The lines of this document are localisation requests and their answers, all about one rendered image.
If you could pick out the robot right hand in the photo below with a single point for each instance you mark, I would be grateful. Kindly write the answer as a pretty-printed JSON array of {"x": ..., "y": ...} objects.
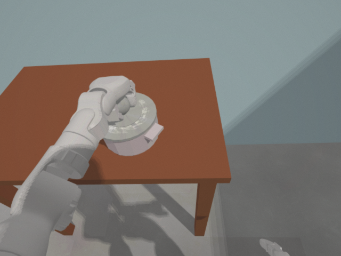
[{"x": 273, "y": 249}]

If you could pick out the left robot upper arm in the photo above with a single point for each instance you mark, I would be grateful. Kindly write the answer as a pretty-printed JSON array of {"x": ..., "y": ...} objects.
[{"x": 48, "y": 205}]

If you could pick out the robot left hand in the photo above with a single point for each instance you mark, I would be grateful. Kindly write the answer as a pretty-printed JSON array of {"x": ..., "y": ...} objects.
[{"x": 120, "y": 86}]

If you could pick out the lid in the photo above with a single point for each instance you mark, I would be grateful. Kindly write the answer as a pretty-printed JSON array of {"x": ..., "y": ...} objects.
[{"x": 136, "y": 121}]

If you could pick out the knob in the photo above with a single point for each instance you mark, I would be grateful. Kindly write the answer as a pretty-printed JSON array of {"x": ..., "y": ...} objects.
[{"x": 123, "y": 105}]

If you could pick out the pot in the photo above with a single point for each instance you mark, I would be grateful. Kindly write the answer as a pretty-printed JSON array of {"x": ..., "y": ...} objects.
[{"x": 138, "y": 145}]

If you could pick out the table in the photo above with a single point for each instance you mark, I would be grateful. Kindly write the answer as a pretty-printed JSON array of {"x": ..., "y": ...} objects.
[{"x": 38, "y": 104}]

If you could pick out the robot left forearm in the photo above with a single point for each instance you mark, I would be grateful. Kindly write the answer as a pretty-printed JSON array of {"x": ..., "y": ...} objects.
[{"x": 69, "y": 156}]

